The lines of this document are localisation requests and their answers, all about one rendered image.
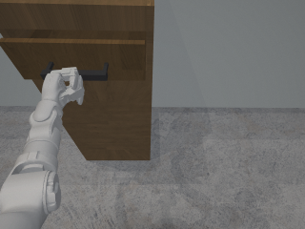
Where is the drawer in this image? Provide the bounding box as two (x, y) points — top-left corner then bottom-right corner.
(0, 29), (147, 81)

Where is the handle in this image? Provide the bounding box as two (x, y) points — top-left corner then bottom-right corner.
(40, 61), (109, 81)

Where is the robot left forearm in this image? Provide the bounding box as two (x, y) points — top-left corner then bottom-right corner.
(0, 100), (64, 214)

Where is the robot left hand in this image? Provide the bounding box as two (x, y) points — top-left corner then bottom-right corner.
(41, 67), (85, 110)

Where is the cabinet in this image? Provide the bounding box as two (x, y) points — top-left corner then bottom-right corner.
(0, 0), (154, 161)

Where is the robot left upper arm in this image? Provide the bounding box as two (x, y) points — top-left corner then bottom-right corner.
(0, 170), (62, 229)

